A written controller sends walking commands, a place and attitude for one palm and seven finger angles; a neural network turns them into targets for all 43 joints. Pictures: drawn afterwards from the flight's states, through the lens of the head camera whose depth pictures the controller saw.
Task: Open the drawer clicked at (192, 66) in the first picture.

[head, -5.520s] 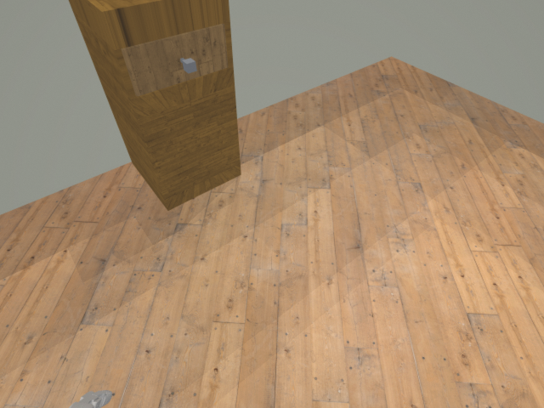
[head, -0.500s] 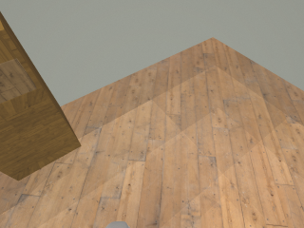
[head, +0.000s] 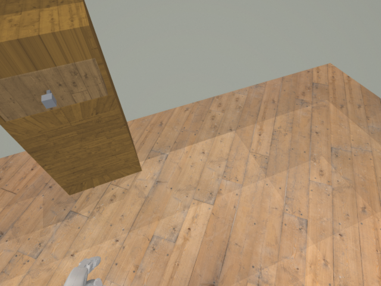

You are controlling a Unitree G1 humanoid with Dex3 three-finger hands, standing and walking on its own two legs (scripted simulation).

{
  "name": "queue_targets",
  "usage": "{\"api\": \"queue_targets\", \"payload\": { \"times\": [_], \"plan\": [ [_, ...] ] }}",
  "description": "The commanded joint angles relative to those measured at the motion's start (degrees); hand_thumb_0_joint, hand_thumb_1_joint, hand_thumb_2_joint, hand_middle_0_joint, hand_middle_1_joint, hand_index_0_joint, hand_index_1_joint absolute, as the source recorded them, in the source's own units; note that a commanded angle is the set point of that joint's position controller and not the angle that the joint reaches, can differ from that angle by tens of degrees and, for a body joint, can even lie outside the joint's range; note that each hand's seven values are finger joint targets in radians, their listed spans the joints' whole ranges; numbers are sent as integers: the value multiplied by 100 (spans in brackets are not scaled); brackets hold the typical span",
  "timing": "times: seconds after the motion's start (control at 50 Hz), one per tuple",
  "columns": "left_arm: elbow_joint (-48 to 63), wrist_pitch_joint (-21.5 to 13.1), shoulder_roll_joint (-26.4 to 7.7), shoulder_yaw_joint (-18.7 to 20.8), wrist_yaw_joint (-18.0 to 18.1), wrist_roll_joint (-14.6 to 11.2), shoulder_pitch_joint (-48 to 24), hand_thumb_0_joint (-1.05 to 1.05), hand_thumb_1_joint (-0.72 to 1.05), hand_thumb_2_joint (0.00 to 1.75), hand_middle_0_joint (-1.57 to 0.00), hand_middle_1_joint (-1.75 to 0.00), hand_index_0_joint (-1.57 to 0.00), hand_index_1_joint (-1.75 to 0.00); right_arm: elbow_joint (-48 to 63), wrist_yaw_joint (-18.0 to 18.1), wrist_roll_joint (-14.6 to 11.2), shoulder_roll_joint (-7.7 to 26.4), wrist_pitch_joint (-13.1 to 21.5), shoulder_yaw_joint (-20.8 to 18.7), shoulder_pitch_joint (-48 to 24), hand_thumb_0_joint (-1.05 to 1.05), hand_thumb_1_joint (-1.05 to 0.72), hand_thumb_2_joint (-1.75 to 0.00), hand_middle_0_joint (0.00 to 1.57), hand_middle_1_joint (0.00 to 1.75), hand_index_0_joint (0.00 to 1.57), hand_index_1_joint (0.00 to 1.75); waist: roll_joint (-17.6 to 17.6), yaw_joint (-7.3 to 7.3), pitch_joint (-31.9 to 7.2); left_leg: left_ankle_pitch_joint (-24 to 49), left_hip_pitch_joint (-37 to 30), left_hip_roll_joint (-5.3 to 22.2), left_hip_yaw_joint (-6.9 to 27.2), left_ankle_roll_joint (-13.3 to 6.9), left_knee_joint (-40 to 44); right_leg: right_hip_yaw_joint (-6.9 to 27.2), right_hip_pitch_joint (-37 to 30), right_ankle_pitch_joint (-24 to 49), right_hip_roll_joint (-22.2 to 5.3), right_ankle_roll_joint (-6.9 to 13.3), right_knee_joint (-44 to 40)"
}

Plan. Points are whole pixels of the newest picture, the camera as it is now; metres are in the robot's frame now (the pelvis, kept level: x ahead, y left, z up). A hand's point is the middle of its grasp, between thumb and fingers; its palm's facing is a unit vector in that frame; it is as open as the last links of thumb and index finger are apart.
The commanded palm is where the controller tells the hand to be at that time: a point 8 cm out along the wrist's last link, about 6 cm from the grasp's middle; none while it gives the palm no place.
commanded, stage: turn to face it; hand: left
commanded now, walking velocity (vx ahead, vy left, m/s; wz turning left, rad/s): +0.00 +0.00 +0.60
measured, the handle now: (49, 97) +0.72 +0.54 -0.06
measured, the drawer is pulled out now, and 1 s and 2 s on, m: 0.00 0.00 0.00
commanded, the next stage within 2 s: take the last steps up to it in 0.50 s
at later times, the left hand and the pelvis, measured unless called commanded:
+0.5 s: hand out of the picture -0.07 +0.24 -0.18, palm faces +0.33 -0.91 -0.25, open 7.4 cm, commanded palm none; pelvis -0.03 +0.03 +0.00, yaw +17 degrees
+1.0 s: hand out of the picture -0.04 +0.19 -0.15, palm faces +0.40 -0.89 -0.22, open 7.4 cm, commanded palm none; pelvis -0.01 +0.00 +0.01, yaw +21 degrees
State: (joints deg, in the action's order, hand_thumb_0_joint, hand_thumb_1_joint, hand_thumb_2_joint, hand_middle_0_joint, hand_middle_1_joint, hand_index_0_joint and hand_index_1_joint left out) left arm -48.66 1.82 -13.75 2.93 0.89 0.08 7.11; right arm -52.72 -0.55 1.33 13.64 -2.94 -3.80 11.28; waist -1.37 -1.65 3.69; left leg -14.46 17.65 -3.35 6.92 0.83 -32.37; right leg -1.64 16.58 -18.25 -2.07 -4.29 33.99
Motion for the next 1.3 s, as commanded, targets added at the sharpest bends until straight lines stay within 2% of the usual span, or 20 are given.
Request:
{"api": "queue_targets", "payload": {
  "times": [0.0,0.02,0.1,0.3,0.38,0.4,0.42,0.44,0.46,0.48,0.58,0.76,0.86,0.88,0.9,0.92,0.96,1.02,1.08,1.28],
  "plan": [
    [289,-193,-1536,346,137,105,880,0,90,90,-20,-30,-20,-30,724,21,-45,722,111,-274,-289,0,-90,-90,20,30,20,30,1697,462,-822,-2055,1645,47,-194,146,-2622,2257,-1356,1496,-2765,1182,-1848],
    [366,-191,-1266,295,141,102,546,0,90,90,-20,-30,-20,-30,622,-12,-23,798,44,-308,-248,0,-90,-90,20,30,20,30,1174,286,-578,-1623,1535,211,-23,114,-3333,1741,-800,881,-2433,1228,-1921],
    [498,-215,-757,145,108,97,-83,0,90,90,-20,-30,-20,-30,263,-141,6,614,-74,-285,100,0,-90,-90,20,30,20,30,1077,-52,-26,-545,1435,454,-475,272,-3986,321,-245,824,-1578,872,-1799],
    [24,-181,-1090,267,104,187,878,0,90,90,-20,-30,-20,-30,357,-110,-69,372,4,-95,-563,0,-90,-90,20,30,20,30,1272,456,-415,-1185,753,546,-1101,316,-1490,-96,-1121,2156,-1941,1185,-1325],
    [-141,-142,-1084,305,82,127,771,0,90,90,-20,-30,-20,-30,151,-51,-82,416,154,-60,126,0,-90,-90,20,30,20,30,1042,122,-854,16,-606,440,-1257,165,582,-562,-891,2529,-1732,735,-300],
    [-105,-98,-902,262,66,62,827,0,90,90,-20,-30,-20,-30,77,-43,-63,742,214,-124,337,0,-90,-90,20,30,20,30,213,-4,-998,857,-1465,819,-838,45,1116,-789,-201,1776,-1446,431,438],
    [82,-65,-489,164,28,25,812,0,90,90,-20,-30,-20,-30,98,-5,-21,1331,257,-262,508,0,-90,-90,20,30,20,30,-1551,-111,-952,2702,-2083,2312,1091,-578,1307,-955,1379,-978,-678,-14,1523],
    [158,-1,-431,78,58,73,458,0,90,90,-20,-30,-20,-30,20,48,-28,1546,193,-285,704,0,-90,-90,20,30,20,30,-1471,-252,-879,3479,-1601,2771,1245,-1130,1333,-393,1381,-1937,-543,5,2246],
    [137,30,-479,91,49,80,367,0,90,90,-20,-30,-20,-30,47,84,-12,1388,189,-235,548,0,-90,-90,20,30,20,30,-902,-142,-662,3164,-1313,2707,843,-1217,1351,-175,1326,-1602,-660,69,2571],
    [-22,52,-393,117,62,109,372,0,90,90,-20,-30,-20,-30,11,149,0,1154,235,-182,353,0,-90,-90,20,30,20,30,-1369,-85,-613,3153,-1230,2283,667,-1052,1366,-40,1382,-1343,-623,32,2708],
    [-428,25,-453,118,-16,77,691,0,90,90,-20,-30,-20,-30,71,202,-44,825,292,-44,-53,0,-90,-90,20,30,20,30,-599,145,-546,3235,-1319,1709,10,-929,1318,-41,1210,-500,-437,-31,2802],
    [-427,-120,-204,-2,-135,149,324,0,90,90,-20,-30,-20,-30,-289,167,32,705,366,-72,508,0,-90,-90,20,30,20,30,-697,-99,33,-1191,-841,1817,891,-1109,2178,-205,799,-806,-284,118,1045],
    [-909,-254,-139,30,-141,157,1458,0,90,90,-20,-30,-20,-30,-393,148,0,529,351,-54,279,0,-90,-90,20,30,20,30,-161,439,24,-2070,583,1239,408,-673,1338,-383,-1385,-21,-22,228,-846],
    [-1021,-319,-365,99,-101,198,1891,0,90,90,-20,-30,-20,-30,-356,140,-33,269,374,-4,264,0,-90,-90,20,30,20,30,516,638,-56,-2001,1233,797,-72,-443,264,350,-1990,-775,-595,378,-1472],
    [-1094,-344,-845,201,-31,234,2239,0,90,90,-20,-30,-20,-30,-170,108,-78,-108,399,89,126,0,-90,-90,20,30,20,30,2058,794,111,-1906,2257,159,-910,-187,-1282,2248,-2222,-2114,-1886,878,-2513],
    [-1035,-332,-906,188,22,142,2313,0,90,90,-20,-30,-20,-30,26,57,7,234,380,11,-312,0,-90,-90,20,30,20,30,1575,888,523,-1766,2445,433,-609,-211,-2132,2953,-1404,-2905,-2392,1255,-3055],
    [-1040,-431,-554,163,55,119,1754,0,90,90,-20,-30,-20,-30,-153,-16,40,281,345,-64,-198,0,-90,-90,20,30,20,30,1243,503,776,-898,2300,736,-502,-206,-2761,2576,-838,-2582,-2099,1210,-3150],
    [-1000,-538,-147,26,37,99,1444,0,90,90,-20,-30,-20,-30,-502,-69,51,32,278,-69,392,0,-90,-90,20,30,20,30,568,128,655,37,1822,857,-703,-31,-2983,1033,-528,-966,-1487,975,-2856],
    [-1170,-615,-41,-19,36,84,1739,0,90,90,-20,-30,-20,-30,-573,-80,29,-95,280,-72,457,0,-90,-90,20,30,20,30,720,144,525,515,1892,877,-843,79,-2877,404,-859,109,-1233,913,-2798],
    [-1720,-632,-18,-22,93,164,2530,0,90,90,-20,-30,-20,-30,-251,-116,-20,-342,481,73,-688,0,-90,-90,20,30,20,30,971,475,443,96,1514,810,-1363,-113,-792,140,-1699,2742,-1370,1192,-2012]
  ]
}}
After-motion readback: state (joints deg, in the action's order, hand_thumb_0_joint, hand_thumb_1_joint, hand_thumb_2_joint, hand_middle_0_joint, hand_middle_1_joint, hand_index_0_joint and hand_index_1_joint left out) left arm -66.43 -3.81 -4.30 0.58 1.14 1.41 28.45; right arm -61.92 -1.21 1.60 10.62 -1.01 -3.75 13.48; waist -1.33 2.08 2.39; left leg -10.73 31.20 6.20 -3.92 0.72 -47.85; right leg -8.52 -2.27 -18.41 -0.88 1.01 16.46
